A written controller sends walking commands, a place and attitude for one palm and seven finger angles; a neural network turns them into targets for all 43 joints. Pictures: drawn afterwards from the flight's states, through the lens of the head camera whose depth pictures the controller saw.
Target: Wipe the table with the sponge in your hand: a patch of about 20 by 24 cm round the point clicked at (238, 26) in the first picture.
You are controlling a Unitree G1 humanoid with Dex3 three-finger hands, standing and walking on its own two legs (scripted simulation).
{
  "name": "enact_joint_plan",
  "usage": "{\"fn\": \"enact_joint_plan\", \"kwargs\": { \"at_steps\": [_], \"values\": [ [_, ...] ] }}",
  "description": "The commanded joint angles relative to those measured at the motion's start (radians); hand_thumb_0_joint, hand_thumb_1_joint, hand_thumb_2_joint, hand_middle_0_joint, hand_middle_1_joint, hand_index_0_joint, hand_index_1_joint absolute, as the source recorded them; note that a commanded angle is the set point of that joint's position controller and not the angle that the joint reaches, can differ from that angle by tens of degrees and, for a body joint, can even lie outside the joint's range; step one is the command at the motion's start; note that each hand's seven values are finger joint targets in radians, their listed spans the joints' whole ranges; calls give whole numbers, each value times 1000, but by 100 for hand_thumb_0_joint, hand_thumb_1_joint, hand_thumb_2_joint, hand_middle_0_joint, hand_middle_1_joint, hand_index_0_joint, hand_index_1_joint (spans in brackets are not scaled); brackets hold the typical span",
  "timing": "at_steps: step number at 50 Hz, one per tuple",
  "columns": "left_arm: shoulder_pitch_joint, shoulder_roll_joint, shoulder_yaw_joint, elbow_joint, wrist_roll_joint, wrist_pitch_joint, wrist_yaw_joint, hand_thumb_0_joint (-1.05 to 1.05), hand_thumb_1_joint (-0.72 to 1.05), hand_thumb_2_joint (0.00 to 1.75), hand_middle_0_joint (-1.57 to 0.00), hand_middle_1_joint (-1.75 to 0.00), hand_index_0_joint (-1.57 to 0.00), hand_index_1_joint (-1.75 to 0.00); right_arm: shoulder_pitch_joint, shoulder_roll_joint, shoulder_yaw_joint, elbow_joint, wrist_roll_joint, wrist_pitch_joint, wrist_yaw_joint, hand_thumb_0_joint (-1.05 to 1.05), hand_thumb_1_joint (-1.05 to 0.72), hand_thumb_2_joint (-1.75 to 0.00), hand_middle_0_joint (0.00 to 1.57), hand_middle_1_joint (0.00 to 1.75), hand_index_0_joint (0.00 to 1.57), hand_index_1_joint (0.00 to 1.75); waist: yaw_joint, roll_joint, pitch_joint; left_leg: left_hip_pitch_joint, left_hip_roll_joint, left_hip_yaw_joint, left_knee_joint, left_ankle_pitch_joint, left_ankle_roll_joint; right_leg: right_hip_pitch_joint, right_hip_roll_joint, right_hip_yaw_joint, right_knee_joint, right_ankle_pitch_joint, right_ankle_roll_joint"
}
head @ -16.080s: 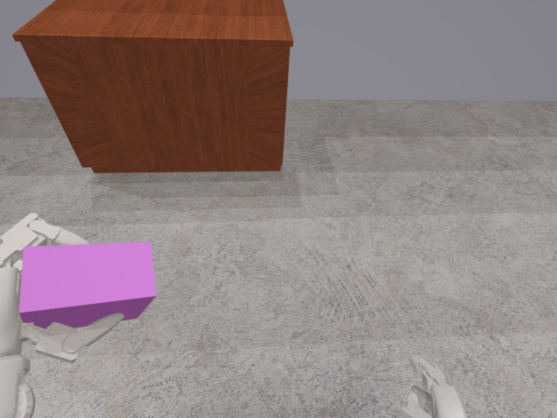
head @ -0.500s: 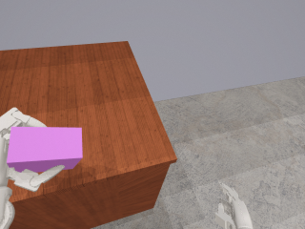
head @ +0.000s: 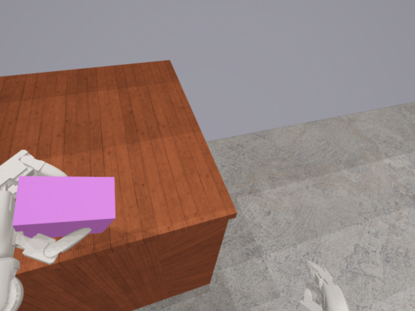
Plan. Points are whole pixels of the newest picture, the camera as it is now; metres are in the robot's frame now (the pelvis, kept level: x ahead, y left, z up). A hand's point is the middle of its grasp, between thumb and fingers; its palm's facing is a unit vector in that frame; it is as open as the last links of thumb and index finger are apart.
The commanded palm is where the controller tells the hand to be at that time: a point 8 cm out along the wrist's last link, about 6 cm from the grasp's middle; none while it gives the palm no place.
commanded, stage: shuffle to correct the standing spot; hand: left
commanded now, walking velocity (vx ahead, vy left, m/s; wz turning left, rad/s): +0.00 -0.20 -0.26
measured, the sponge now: (80, 208) +0.23 +0.22 +0.13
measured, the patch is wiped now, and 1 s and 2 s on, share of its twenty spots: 0.00 0.00 0.00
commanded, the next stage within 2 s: come to a stop and stand still in 0.30 s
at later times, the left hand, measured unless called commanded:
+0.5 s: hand (107, 206) +0.22 +0.17 +0.16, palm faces +0.34 -0.86 -0.37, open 10.3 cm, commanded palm +0.16 +0.21 +0.17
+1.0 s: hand (81, 208) +0.22 +0.21 +0.15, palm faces +0.35 -0.85 -0.38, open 10.3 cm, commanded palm +0.17 +0.25 +0.17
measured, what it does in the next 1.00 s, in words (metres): stands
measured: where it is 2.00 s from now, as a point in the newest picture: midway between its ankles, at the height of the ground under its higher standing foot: outside the picture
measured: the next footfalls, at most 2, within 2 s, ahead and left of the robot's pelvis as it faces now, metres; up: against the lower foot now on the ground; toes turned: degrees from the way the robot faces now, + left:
none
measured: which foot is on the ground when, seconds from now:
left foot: down 0.00-1.00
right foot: down 0.00-1.00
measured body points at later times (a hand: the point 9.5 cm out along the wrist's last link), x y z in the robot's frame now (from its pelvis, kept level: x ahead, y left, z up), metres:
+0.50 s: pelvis +0.00 -0.07 -0.01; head +0.02 -0.06 +0.44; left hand +0.20 +0.21 +0.18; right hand +0.16 -0.31 -0.08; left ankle +0.02 +0.07 -0.74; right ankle -0.01 -0.13 -0.74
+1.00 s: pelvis +0.01 -0.03 +0.00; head +0.02 -0.02 +0.45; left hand +0.19 +0.25 +0.17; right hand +0.19 -0.25 -0.07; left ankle +0.02 +0.08 -0.74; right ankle -0.01 -0.13 -0.74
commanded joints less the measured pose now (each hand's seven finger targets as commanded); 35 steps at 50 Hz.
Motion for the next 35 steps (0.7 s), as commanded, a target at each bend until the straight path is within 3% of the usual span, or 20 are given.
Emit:
{"fn": "enact_joint_plan", "kwargs": {
  "at_steps": [1, 4, 8, 13, 16, 17, 21, 22, 25, 30, 31, 32, 35],
  "values": [
    [-160, 186, 122, -262, -8, -78, 22, 0, 10, 130, -120, -160, -120, -160, -108, -125, -61, -166, 0, -51, -4, 0, -90, -90, 20, 30, 20, 30, -4, 155, -129, 40, 156, -168, -146, 139, -75, 14, 8, 38, 44, 101, -25],
    [-151, 166, 106, -238, -15, -73, 9, 0, 10, 130, -120, -160, -120, -160, -97, -124, -68, -174, -1, -48, 8, 0, -90, -90, 20, 30, 20, 30, -3, 173, -128, 64, 210, -177, -150, 194, -62, -23, 15, 21, 74, 8, -20],
    [-124, 148, 93, -240, -16, -63, 0, 0, 10, 130, -120, -160, -120, -160, -101, -124, -72, -186, 1, -43, 24, 0, -90, -90, 20, 30, 20, 30, -2, 177, -116, 53, 229, -169, -141, 162, -47, -21, 14, 12, 42, -4, -21],
    [-78, 179, 131, -258, -28, -56, -3, 0, 10, 130, -120, -160, -120, -160, -107, -125, -77, -202, 4, -31, 27, 0, -90, -90, 20, 30, 20, 30, -4, 95, -135, -16, 175, -124, -81, 12, -40, 25, -5, 59, -3, 92, -36],
    [-70, 207, 160, -269, -37, -50, -2, 0, 10, 130, -120, -160, -120, -160, -108, -123, -76, -198, -1, -23, 16, 0, -90, -90, 20, 30, 20, 30, -9, 84, -127, -15, 150, -113, -45, -53, -40, -26, -24, 105, -25, 82, -53],
    [-75, 186, 142, -260, -44, -48, -5, 0, 10, 130, -120, -160, -120, -160, -105, -119, -73, -195, -3, -22, 15, 0, -90, -90, 20, 30, 20, 30, -13, 72, -120, -9, 137, -97, -31, -92, -40, -61, -24, 124, -39, 51, -56],
    [-100, 208, 155, -272, -48, -41, -1, 0, 10, 130, -120, -160, -120, -160, -103, -117, -75, -190, -1, -23, 5, 0, -90, -90, 20, 30, 20, 30, -17, 50, -141, 29, 101, -86, 39, -51, -39, -92, -66, 178, -68, 42, -78],
    [-92, 180, 129, -262, -50, -43, 2, 0, 10, 130, -120, -160, -120, -160, -101, -113, -68, -185, -1, -24, 7, 0, -90, -90, 20, 30, 20, 30, -18, 55, -151, 39, 81, -71, 56, -42, -40, -92, -79, 195, -88, 32, -76],
    [-50, 190, 135, -255, -40, -45, 24, 0, 10, 130, -120, -160, -120, -160, -113, -114, -61, -177, 6, -23, 7, 0, -90, -90, 20, 30, 20, 30, -10, 62, -156, 4, 52, -78, 93, 17, -38, -22, -134, 250, -112, 143, -54],
    [-12, 200, 146, -249, -31, -57, 43, 0, 10, 130, -120, -160, -120, -160, -128, -120, -58, -164, 11, -12, 3, 0, -90, -90, 20, 30, 20, 30, 0, 4, -164, -37, 47, -89, 62, 134, -38, 105, -151, 202, -45, 493, -6],
    [-11, 210, 157, -237, -27, -57, 47, 0, 10, 130, -120, -160, -120, -160, -141, -120, -54, -163, 10, -8, -1, 0, -90, -90, 20, 30, 20, 30, 3, 27, -155, -34, 50, -95, 54, 167, -39, 107, -149, 183, -27, 531, -4],
    [-7, 187, 134, -221, -30, -59, 43, 0, 10, 130, -120, -160, -120, -160, -133, -120, -54, -162, 9, -5, -1, 0, -90, -90, 20, 30, 20, 30, 2, 7, -158, -15, 53, -93, 49, 190, -36, 100, -141, 175, -19, 536, 1],
    [-11, 200, 145, -219, -31, -63, 45, 0, 10, 130, -120, -160, -120, -160, -131, -121, -59, -167, 12, 1, -4, 0, -90, -90, 20, 30, 20, 30, 5, 0, -162, 0, 63, -96, 43, 222, -33, 102, -140, 167, -6, 553, 10]
  ]
}}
